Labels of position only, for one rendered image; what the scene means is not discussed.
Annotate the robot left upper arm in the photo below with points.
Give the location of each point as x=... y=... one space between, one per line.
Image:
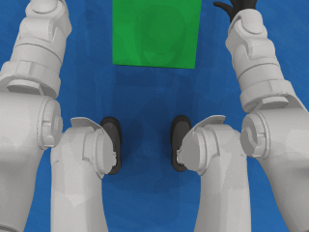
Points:
x=29 y=124

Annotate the carton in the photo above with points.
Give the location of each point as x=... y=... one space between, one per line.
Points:
x=155 y=33

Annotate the right robot forearm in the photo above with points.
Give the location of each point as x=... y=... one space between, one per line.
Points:
x=258 y=72

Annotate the right robot hand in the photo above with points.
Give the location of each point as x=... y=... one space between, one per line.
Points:
x=238 y=5

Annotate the left robot forearm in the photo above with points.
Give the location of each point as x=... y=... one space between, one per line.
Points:
x=39 y=50

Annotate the left robot shin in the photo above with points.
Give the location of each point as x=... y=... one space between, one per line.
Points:
x=84 y=122

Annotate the left robot thigh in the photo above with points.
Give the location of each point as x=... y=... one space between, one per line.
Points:
x=76 y=190

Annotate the robot right upper arm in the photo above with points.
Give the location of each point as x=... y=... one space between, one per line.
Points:
x=279 y=140

